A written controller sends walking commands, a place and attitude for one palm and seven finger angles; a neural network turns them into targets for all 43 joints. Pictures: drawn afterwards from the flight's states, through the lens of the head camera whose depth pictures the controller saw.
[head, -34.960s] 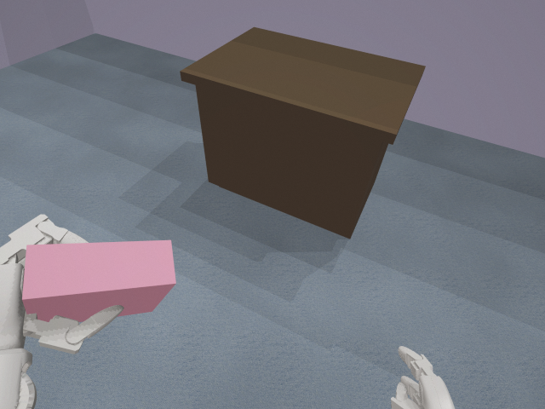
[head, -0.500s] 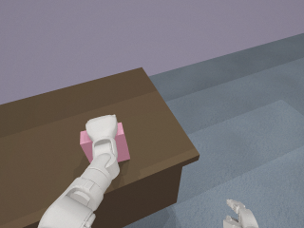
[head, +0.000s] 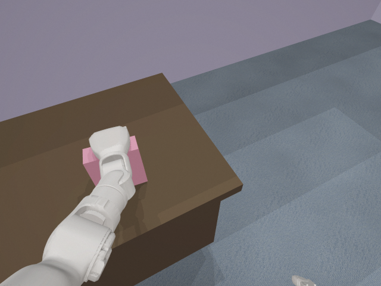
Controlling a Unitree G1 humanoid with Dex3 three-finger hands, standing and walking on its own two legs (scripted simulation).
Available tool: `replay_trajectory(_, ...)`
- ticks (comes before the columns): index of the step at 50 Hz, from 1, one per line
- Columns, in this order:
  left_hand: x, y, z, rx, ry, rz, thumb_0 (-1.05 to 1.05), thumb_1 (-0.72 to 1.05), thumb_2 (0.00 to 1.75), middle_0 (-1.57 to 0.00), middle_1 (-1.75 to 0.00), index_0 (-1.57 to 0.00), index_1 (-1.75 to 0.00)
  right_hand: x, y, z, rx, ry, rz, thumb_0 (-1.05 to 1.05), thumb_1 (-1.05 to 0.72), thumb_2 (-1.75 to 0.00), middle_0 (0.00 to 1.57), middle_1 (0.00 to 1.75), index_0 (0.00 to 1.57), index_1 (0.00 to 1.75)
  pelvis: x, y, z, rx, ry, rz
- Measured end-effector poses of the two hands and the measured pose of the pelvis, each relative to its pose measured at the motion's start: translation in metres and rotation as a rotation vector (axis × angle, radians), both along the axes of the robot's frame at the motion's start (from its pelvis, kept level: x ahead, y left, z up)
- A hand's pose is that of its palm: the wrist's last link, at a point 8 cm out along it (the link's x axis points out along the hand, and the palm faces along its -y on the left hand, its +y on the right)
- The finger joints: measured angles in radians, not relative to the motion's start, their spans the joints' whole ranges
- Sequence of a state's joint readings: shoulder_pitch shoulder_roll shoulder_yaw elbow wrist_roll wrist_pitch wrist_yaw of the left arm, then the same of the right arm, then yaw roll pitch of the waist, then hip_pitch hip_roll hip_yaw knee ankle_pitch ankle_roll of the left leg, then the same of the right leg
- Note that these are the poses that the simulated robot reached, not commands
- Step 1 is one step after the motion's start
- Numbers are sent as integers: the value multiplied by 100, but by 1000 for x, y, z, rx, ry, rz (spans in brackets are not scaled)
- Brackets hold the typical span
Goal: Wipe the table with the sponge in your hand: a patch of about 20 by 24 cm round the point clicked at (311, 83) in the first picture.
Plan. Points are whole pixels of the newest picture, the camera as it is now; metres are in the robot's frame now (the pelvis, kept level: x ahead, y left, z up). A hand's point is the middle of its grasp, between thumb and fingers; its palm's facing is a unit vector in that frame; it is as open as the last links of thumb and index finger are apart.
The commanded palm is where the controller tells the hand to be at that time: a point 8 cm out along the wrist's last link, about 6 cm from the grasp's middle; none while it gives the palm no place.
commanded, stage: wipe forward along the third lane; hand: left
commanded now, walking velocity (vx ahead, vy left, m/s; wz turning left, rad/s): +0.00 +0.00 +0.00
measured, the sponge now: (119, 172) +0.40 +0.21 -0.04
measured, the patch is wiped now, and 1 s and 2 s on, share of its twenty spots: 0.70 1.00 1.00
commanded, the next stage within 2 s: wipe back along the third lane in 0.72 s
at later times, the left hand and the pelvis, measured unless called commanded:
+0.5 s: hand (109, 139) +0.46 +0.24 +0.02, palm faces -0.11 -0.01 -0.99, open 9.6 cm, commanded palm +0.44 +0.23 +0.05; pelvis +0.01 +0.01 +0.00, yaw +0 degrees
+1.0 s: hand (108, 135) +0.48 +0.24 +0.01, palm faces -0.09 +0.03 -1.00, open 9.6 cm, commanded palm +0.45 +0.22 +0.04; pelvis +0.01 +0.02 -0.01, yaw -1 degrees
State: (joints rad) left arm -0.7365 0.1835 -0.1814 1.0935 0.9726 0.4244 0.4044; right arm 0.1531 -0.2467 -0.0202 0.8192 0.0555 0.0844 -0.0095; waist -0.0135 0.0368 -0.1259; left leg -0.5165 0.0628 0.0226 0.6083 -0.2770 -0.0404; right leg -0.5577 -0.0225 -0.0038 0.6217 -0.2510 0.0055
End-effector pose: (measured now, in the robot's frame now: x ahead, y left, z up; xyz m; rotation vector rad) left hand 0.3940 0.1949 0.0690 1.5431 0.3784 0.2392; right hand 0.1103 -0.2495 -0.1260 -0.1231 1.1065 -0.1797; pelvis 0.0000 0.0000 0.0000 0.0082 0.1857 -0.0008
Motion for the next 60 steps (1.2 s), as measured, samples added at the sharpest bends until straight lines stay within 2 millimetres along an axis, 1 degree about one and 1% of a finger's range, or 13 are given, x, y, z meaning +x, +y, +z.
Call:
replay_trajectory(11,24,11,2,22,12,14,1,-52,113,-80,-137,-81,-138,-6,2,-1,-13,14,-8,1,-91,-89,20,30,20,30,0,5,-2,-5,37,3)
replay_trajectory(24,54,31,3,12,28,35,1,-52,113,-80,-138,-81,-138,-32,-1,-3,-34,97,-49,1,-91,-89,20,30,20,30,10,11,-4,-14,78,-2)
replay_trajectory(31,61,37,0,15,36,20,0,-52,113,-80,-138,-81,-138,-44,0,-3,-37,138,-66,1,-91,-89,20,30,20,30,15,16,-5,-20,93,-3)
replay_trajectory(42,73,39,0,35,28,22,1,-53,113,-81,-137,-82,-138,-50,8,-9,-23,155,-65,1,-91,-89,20,30,20,30,12,19,-9,-24,120,0)
replay_trajectory(46,74,38,-1,42,25,26,1,-52,113,-80,-137,-81,-138,-54,9,-11,-15,161,-68,1,-91,-89,20,30,20,30,11,19,-9,-25,128,-2)
replay_trajectory(52,67,36,-1,51,-1,20,0,-50,113,-78,-141,-79,-141,-55,10,-11,-1,176,-68,1,-91,-89,20,30,20,30,13,18,-8,-25,123,-4)
replay_trajectory(56,61,34,-1,43,-14,19,0,-49,113,-75,-143,-76,-144,-48,11,-10,7,174,-61,1,-91,-89,20,30,20,30,17,18,-6,-26,110,-2)
replay_trajectory(60,55,32,0,34,-18,18,-1,-48,112,-75,-143,-76,-144,-32,13,-8,13,152,-46,1,-91,-89,20,30,20,30,22,18,-4,-26,94,0)
